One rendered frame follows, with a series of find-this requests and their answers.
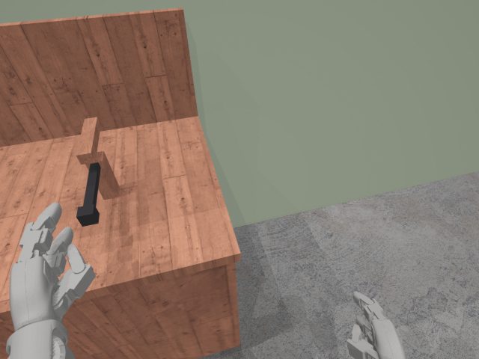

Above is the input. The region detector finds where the robot right hand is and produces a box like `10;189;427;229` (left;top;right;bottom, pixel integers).
347;292;406;359

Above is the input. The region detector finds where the tap lever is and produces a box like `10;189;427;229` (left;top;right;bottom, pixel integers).
76;162;101;227

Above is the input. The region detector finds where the robot left hand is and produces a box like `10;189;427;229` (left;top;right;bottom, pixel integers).
10;202;96;331

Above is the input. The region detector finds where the counter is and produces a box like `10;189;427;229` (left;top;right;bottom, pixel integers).
0;7;241;359

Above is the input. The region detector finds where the left robot forearm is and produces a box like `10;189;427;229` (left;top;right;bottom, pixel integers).
6;319;75;359

